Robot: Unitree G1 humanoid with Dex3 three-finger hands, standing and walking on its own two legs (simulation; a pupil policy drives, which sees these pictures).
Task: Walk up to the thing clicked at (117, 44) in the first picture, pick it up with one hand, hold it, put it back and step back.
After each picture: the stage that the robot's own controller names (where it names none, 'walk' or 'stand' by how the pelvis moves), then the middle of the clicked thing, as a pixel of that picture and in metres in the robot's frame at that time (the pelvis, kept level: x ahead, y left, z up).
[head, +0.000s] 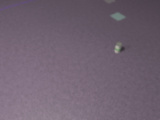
stand; (118, 47) +1.32 -0.44 -0.72
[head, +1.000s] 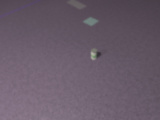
walk; (94, 54) +1.25 -0.05 -0.69
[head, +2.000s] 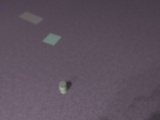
walk; (63, 87) +0.77 +0.22 -0.72
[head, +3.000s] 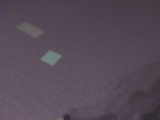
walk; out of the picture +0.45 +0.19 -0.71
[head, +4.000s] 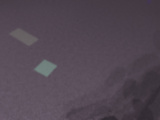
stand; out of the picture +0.33 +0.18 -0.71
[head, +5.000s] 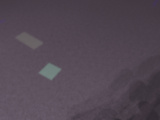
stand; out of the picture +0.32 +0.18 -0.72
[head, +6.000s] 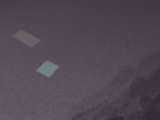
stand; out of the picture +0.33 +0.20 -0.73
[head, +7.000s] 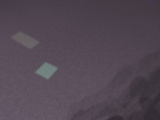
stand; out of the picture +0.32 +0.21 -0.73
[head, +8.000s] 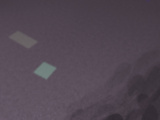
stand; out of the picture +0.31 +0.21 -0.73
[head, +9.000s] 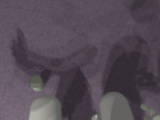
go down; (36, 83) +0.39 +0.19 -0.42
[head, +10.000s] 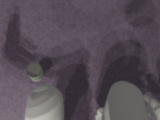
go down; (35, 72) +0.41 +0.19 -0.32
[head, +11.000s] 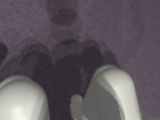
close in; out of the picture +0.41 +0.22 -0.23
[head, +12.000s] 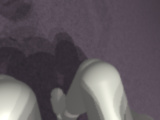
close; out of the picture +0.40 +0.24 -0.23
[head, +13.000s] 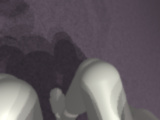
lift; out of the picture +0.40 +0.24 -0.23
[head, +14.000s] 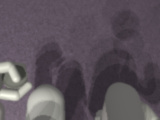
lift; (16, 81) +0.32 +0.23 -0.09
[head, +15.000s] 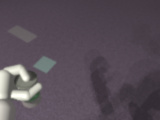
hold; (29, 89) +0.33 +0.18 +0.05
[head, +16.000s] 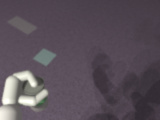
hold; (36, 94) +0.32 +0.17 +0.00
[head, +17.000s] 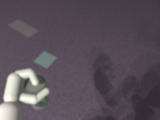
hold; (37, 92) +0.32 +0.16 +0.01
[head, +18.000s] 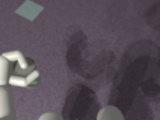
crouch; (28, 73) +0.39 +0.18 -0.07
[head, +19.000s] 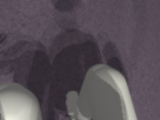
lower; out of the picture +0.43 +0.23 -0.20
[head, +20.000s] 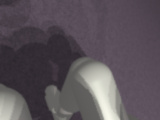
lower; out of the picture +0.44 +0.26 -0.23
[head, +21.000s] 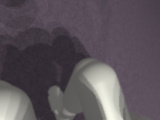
lower; out of the picture +0.43 +0.26 -0.23
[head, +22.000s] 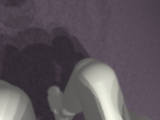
lower; out of the picture +0.43 +0.26 -0.23
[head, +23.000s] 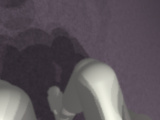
lower; out of the picture +0.43 +0.26 -0.23
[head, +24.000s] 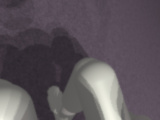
withdraw; out of the picture +0.42 +0.24 -0.24
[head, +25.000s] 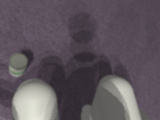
stand; (17, 65) +0.43 +0.20 -0.27
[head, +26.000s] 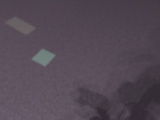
stand; out of the picture +0.36 +0.16 -0.64
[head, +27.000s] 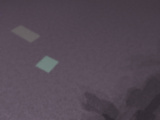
stand; out of the picture +0.37 +0.17 -0.66
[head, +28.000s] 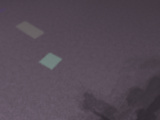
stand; out of the picture +0.37 +0.17 -0.67
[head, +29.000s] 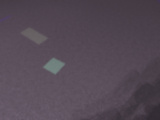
walk; out of the picture +0.37 +0.17 -0.72
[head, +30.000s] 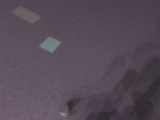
walk; (64, 110) +0.46 +0.15 -0.71
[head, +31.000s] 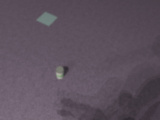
walk; (60, 72) +0.74 +0.14 -0.69
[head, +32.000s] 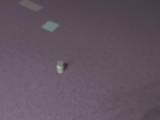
stand; (60, 66) +0.99 +0.17 -0.71
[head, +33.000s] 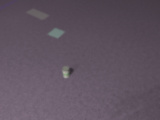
stand; (66, 72) +1.01 +0.16 -0.72
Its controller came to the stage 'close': yes
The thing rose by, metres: 0.71
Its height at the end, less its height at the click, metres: +0.00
